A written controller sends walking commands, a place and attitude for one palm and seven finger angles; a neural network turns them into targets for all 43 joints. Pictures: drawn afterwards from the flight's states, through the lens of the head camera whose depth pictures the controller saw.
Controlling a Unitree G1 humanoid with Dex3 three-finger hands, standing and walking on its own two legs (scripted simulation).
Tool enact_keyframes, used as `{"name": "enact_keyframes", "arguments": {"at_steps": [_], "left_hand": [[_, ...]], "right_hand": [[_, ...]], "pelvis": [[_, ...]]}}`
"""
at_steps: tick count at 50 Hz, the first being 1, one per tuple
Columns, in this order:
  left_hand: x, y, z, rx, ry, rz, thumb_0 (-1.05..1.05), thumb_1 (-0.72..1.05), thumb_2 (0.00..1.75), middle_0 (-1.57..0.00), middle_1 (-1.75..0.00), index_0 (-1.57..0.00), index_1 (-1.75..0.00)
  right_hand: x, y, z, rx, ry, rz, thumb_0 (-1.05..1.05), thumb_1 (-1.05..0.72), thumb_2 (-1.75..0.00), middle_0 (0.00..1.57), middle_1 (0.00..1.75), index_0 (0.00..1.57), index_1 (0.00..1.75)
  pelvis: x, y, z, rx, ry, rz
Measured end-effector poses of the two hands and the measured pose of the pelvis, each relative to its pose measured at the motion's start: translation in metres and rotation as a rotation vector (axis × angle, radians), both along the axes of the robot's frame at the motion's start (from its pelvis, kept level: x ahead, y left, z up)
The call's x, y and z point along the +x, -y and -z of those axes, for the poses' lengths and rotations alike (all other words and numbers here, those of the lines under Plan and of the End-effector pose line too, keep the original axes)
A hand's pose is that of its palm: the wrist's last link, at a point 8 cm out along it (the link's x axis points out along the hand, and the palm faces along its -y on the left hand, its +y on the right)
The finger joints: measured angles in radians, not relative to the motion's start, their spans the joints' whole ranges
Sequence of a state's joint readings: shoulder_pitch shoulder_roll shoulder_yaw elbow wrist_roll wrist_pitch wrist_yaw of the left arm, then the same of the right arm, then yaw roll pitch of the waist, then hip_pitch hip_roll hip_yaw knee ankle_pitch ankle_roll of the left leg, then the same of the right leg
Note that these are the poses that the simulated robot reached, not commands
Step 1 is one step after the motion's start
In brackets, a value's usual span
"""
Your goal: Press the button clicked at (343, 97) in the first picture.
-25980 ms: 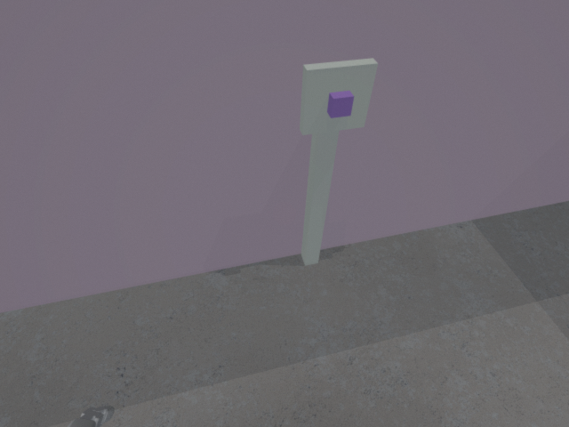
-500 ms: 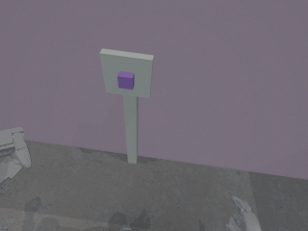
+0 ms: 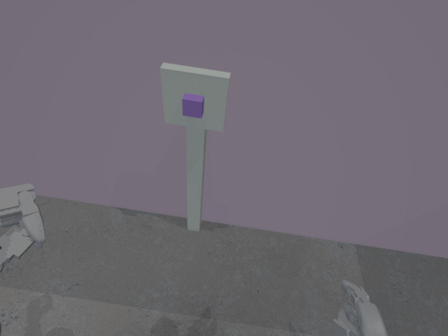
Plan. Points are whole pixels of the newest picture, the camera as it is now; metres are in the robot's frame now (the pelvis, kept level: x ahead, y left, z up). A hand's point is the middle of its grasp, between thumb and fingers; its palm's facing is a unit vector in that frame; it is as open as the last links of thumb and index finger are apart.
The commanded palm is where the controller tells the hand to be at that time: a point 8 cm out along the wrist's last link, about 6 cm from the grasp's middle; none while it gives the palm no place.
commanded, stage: stop stepping back and stand still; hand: left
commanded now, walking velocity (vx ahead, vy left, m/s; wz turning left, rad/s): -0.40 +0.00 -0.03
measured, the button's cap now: (193, 105) +0.68 +0.13 +0.02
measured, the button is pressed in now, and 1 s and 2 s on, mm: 0 0 0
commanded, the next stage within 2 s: let the arm hang, fingers relaxed in 0.96 s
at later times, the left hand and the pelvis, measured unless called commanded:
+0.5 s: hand out of the picture +0.04 +0.27 +0.18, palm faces +0.44 -0.83 -0.34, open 3.1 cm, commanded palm +0.00 +0.30 +0.18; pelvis -0.13 +0.02 +0.00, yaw +0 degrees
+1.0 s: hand out of the picture +0.01 +0.25 +0.16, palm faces +0.43 -0.80 -0.43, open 3.1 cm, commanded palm -0.04 +0.28 +0.18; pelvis -0.17 +0.00 +0.01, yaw +0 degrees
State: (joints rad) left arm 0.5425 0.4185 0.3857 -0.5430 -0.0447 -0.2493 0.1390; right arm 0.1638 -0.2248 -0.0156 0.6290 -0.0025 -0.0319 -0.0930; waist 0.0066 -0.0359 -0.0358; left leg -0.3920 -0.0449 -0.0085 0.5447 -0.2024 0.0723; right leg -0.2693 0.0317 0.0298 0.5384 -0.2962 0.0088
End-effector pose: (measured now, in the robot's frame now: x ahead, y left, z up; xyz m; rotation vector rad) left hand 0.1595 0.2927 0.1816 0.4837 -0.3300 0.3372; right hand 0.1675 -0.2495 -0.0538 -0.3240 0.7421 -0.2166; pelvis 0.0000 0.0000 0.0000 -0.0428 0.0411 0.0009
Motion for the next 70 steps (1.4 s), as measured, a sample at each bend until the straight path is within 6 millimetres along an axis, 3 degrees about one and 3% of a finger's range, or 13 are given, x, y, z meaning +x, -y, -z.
{"name": "enact_keyframes", "arguments": {"at_steps": [5, 13, 19, 26, 33, 38, 43, 53, 55, 58, 63, 66, 70], "left_hand": [[-0.013, 0.003, 0.012, -0.039, -0.098, 0.072, 0.02, 0.89, 0.90, -1.31, -1.50, -1.30, -1.50], [-0.081, 0.017, -0.024, 0.046, -0.057, 0.156, 0.02, 0.89, 0.90, -1.31, -1.50, -1.30, -1.50], [-0.134, 0.008, -0.019, 0.062, -0.077, 0.039, 0.02, 0.89, 0.90, -1.31, -1.50, -1.30, -1.50], [-0.159, -0.016, 0.001, -0.073, 0.032, -0.064, 0.01, 0.89, 0.90, -1.31, -1.50, -1.31, -1.50], [-0.154, -0.010, -0.005, -0.003, -0.004, -0.012, 0.02, 0.89, 0.90, -1.31, -1.50, -1.30, -1.50], [-0.172, 0.016, -0.026, 0.132, -0.003, 0.055, 0.02, 0.89, 0.90, -1.31, -1.50, -1.30, -1.50], [-0.189, 0.016, -0.015, 0.130, -0.055, -0.009, 0.01, 0.89, 0.90, -1.31, -1.50, -1.30, -1.50], [-0.188, 0.011, 0.000, -0.018, -0.068, -0.065, 0.02, 0.89, 0.90, -1.31, -1.50, -1.30, -1.50], [-0.176, 0.007, 0.024, -0.015, -0.143, -0.024, 0.01, 0.89, 0.90, -1.31, -1.50, -1.30, -1.50], [-0.160, -0.003, 0.113, -0.141, -0.511, -0.071, 0.00, 0.90, 0.90, -1.28, -1.47, -1.28, -1.48], [-0.206, 0.028, 0.248, -0.347, -1.077, -0.121, 0.01, 0.91, 0.90, -1.17, -1.37, -1.17, -1.38], [-0.256, 0.056, 0.293, -0.460, -1.298, -0.123, 0.01, 0.91, 0.90, -1.08, -1.28, -1.08, -1.29], [-0.294, 0.041, 0.308, -0.520, -1.371, -0.245, 0.02, 0.90, 0.90, -0.93, -1.19, -0.95, -1.15]], "right_hand": [[-0.027, -0.024, -0.011, 0.026, 0.033, -0.064, 0.01, -0.90, -0.90, 0.20, 0.30, 0.20, 0.30], [-0.088, -0.045, -0.019, 0.079, 0.069, -0.056, 0.01, -0.90, -0.90, 0.20, 0.30, 0.20, 0.30], [-0.132, -0.035, 0.006, 0.091, 0.042, -0.057, 0.01, -0.90, -0.90, 0.21, 0.30, 0.20, 0.30], [-0.187, -0.018, 0.021, 0.022, -0.050, 0.021, 0.01, -0.90, -0.90, 0.20, 0.30, 0.20, 0.30], [-0.206, -0.033, 0.019, 0.080, 0.029, 0.029, 0.01, -0.90, -0.90, 0.20, 0.30, 0.20, 0.30], [-0.211, -0.039, 0.027, 0.169, 0.060, 0.005, 0.01, -0.90, -0.90, 0.20, 0.30, 0.20, 0.30], [-0.209, -0.027, 0.047, 0.170, -0.017, -0.011, 0.01, -0.90, -0.90, 0.20, 0.30, 0.20, 0.30], [-0.200, -0.004, 0.016, 0.040, 0.008, -0.015, 0.01, -0.90, -0.90, 0.20, 0.30, 0.20, 0.30], [-0.195, -0.002, 0.024, 0.049, -0.001, -0.057, 0.01, -0.90, -0.90, 0.20, 0.30, 0.20, 0.30], [-0.195, -0.004, 0.047, 0.087, -0.088, -0.081, 0.01, -0.90, -0.90, 0.20, 0.30, 0.20, 0.30], [-0.214, -0.020, 0.072, 0.166, -0.198, -0.070, 0.01, -0.90, -0.90, 0.20, 0.30, 0.20, 0.29], [-0.241, -0.030, 0.079, 0.187, -0.309, -0.051, 0.01, -0.91, -0.90, 0.20, 0.30, 0.20, 0.29], [-0.284, -0.033, 0.081, 0.171, -0.473, -0.022, 0.00, -0.93, -0.90, 0.20, 0.30, 0.20, 0.30]], "pelvis": [[-0.038, -0.008, -0.008, -0.027, -0.005, 0.025], [-0.082, -0.008, -0.014, -0.040, -0.018, 0.037], [-0.126, -0.008, -0.001, 0.020, -0.015, 0.057], [-0.130, -0.019, 0.004, 0.019, 0.008, -0.010], [-0.157, -0.021, 0.003, 0.052, 0.062, -0.005], [-0.165, -0.008, 0.006, 0.052, 0.075, 0.009], [-0.173, -0.003, 0.010, 0.057, 0.077, 0.008], [-0.168, -0.007, -0.004, 0.057, 0.036, -0.012], [-0.172, -0.012, 0.003, 0.043, 0.024, -0.043], [-0.177, -0.016, 0.008, 0.064, 0.020, -0.064], [-0.181, -0.010, 0.012, 0.078, 0.048, -0.070], [-0.183, -0.007, 0.009, 0.064, 0.061, -0.080], [-0.186, -0.004, 0.003, 0.050, 0.066, -0.091]]}}
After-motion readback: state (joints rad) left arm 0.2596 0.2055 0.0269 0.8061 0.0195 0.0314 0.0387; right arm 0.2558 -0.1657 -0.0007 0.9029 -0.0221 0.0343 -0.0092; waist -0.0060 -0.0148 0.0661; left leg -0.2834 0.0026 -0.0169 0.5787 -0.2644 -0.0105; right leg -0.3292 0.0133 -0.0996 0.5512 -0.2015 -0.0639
